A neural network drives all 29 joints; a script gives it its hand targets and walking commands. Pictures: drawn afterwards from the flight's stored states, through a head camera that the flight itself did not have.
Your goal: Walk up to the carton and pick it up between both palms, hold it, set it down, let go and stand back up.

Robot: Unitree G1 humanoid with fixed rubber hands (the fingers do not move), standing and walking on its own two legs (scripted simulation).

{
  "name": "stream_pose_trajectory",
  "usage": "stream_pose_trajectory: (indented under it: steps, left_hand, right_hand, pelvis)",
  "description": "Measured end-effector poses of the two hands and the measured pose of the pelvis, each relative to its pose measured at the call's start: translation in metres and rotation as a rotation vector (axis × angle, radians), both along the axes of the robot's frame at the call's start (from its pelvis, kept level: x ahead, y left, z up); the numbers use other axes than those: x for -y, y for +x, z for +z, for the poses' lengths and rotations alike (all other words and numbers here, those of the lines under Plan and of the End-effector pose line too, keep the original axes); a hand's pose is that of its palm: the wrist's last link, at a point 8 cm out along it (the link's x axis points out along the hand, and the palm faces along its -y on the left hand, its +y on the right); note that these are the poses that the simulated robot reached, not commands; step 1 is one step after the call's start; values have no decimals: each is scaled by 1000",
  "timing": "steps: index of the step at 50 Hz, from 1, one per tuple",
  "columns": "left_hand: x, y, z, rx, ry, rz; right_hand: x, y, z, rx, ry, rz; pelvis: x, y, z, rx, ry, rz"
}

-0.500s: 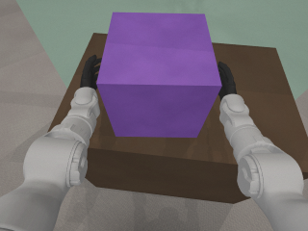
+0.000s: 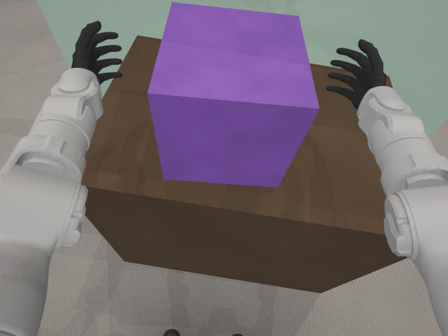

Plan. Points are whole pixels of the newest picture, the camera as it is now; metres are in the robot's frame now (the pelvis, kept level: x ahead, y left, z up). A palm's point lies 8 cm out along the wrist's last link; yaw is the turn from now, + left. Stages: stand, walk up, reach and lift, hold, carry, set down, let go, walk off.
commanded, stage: set down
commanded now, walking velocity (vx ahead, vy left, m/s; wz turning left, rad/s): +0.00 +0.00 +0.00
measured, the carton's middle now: (228, 101) +0.58 +0.00 +0.04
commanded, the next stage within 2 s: none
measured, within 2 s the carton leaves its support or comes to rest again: neither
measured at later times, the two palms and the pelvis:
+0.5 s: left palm (90, 88) +0.47 +0.22 +0.15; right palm (378, 109) +0.45 -0.22 +0.16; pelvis +0.00 -0.01 +0.01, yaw +1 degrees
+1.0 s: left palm (85, 141) +0.41 +0.23 +0.10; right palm (361, 159) +0.40 -0.22 +0.10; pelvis +0.02 -0.01 +0.02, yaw +1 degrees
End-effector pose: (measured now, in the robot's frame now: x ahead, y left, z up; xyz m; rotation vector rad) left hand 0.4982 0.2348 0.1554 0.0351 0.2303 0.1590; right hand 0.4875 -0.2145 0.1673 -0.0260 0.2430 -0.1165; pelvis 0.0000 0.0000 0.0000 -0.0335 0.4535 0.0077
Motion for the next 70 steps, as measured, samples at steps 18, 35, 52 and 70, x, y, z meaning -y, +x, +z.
stream_pose_trajectory:
  steps: [18,35,52,70]
  left_hand:
    - [21,-26,2,-35,-25,-44]
    - [10,-54,-19,-26,-9,-68]
    - [6,-98,-56,-16,-17,-87]
    - [3,-164,-95,-48,-35,-56]
  right_hand:
    - [0,-35,-8,-26,28,-62]
    - [-5,-49,-34,-21,39,-21]
    - [3,-96,-72,3,51,-49]
    - [2,-160,-102,-4,64,-35]
  pelvis:
    - [7,-4,10,109,8,15]
    - [9,9,18,224,25,6]
    - [6,22,25,293,23,8]
    - [0,27,27,388,28,-3]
